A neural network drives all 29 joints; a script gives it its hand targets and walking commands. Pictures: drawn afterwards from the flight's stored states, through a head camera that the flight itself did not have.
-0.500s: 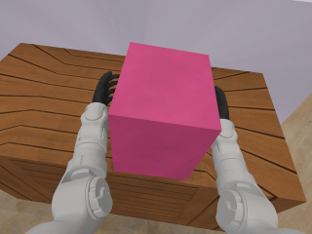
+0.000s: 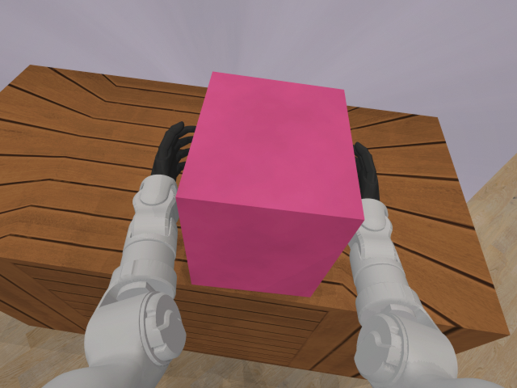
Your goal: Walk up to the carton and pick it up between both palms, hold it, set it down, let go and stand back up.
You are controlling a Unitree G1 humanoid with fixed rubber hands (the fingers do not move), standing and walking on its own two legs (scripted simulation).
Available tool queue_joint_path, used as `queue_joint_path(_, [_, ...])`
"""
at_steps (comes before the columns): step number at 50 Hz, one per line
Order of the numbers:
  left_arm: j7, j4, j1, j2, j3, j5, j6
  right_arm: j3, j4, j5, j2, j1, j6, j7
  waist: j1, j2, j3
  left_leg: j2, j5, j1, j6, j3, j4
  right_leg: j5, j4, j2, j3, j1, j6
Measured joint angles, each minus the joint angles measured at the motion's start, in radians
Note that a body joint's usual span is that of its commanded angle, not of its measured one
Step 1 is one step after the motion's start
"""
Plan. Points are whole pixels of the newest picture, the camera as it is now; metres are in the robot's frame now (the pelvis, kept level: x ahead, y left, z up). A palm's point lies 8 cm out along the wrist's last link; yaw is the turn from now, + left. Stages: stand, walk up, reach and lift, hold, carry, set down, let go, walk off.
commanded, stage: set down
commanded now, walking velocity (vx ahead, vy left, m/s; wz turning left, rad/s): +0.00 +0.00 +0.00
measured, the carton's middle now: (264, 191) +0.42 +0.02 +0.03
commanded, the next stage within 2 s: none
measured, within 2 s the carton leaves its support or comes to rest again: neither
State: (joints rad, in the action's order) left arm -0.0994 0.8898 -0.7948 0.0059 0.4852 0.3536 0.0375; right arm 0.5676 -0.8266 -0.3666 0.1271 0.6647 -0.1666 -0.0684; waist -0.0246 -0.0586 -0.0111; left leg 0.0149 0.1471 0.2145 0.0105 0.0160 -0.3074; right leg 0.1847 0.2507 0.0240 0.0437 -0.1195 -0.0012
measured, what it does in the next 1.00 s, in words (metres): stands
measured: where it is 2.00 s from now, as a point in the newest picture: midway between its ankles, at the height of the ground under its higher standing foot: outside the picture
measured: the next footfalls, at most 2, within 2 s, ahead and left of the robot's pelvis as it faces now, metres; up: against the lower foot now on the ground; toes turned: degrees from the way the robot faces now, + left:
none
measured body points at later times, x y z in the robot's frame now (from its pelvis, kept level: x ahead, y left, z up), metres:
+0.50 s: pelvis +0.00 +0.00 +0.00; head +0.04 +0.03 +0.45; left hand +0.42 +0.18 +0.08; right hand +0.40 -0.14 +0.08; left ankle +0.00 +0.11 -0.75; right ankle -0.04 -0.12 -0.75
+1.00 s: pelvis -0.01 +0.00 -0.01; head +0.03 +0.03 +0.44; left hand +0.43 +0.18 +0.06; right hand +0.41 -0.14 +0.06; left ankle +0.00 +0.11 -0.75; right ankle -0.04 -0.12 -0.75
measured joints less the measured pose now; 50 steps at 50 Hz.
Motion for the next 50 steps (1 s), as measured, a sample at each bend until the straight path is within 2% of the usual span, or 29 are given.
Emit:
queue_joint_path(15, [-0.013,-0.008,0.003,0.0,0.018,0.026,0.007,0.039,0.001,-0.035,0.017,0.01,-0.017,0.012,0.002,-0.003,-0.006,0.0,0.004,0.005,-0.001,0.002,-0.01,0.003,0.007,0.0,-0.004,-0.003,0.0])
queue_joint_path(24, [-0.037,-0.006,0.003,0.003,0.045,0.047,0.02,0.066,0.02,-0.069,0.04,0.012,-0.023,0.015,0.009,-0.01,-0.008,0.004,-0.001,0.014,0.0,0.008,-0.007,0.006,0.012,-0.004,-0.013,-0.012,-0.001])
queue_joint_path(36, [-0.032,0.005,-0.005,0.003,0.054,0.059,0.032,0.081,0.006,-0.079,0.036,0.027,-0.046,0.02,0.006,-0.008,-0.014,0.003,0.001,0.028,0.001,0.006,-0.019,0.004,0.018,-0.003,-0.012,-0.025,-0.002])
queue_joint_path(41, [-0.016,0.028,-0.014,0.011,0.044,0.058,0.04,0.075,-0.021,-0.068,0.023,0.036,-0.059,0.017,0.002,-0.007,-0.013,0.003,-0.001,0.03,0.002,0.001,-0.016,0.004,0.022,-0.004,-0.007,-0.031,-0.003])
queue_joint_path(44, [0.029,0.07,-0.019,0.035,0.005,0.024,0.049,0.03,-0.082,-0.026,-0.014,0.049,-0.07,0.009,0.003,-0.006,-0.001,0.001,0.001,0.042,0.003,-0.005,-0.025,0.006,0.032,-0.002,-0.002,-0.046,-0.004])
queue_joint_path(47, [0.097,0.161,-0.032,0.091,-0.104,-0.108,0.079,-0.117,-0.188,0.125,-0.083,0.072,-0.056,-0.014,0.008,0.003,0.038,-0.009,0.017,0.103,0.003,-0.013,-0.067,0.008,0.056,0.008,0.005,-0.102,-0.003])
queue_joint_path(50, [0.144,0.296,-0.076,0.149,-0.235,-0.258,0.124,-0.262,-0.302,0.278,-0.142,0.115,-0.043,-0.036,0.02,0.019,0.1,-0.021,0.041,0.204,0.0,-0.013,-0.134,0.019,0.102,0.021,0.005,-0.195,0.0])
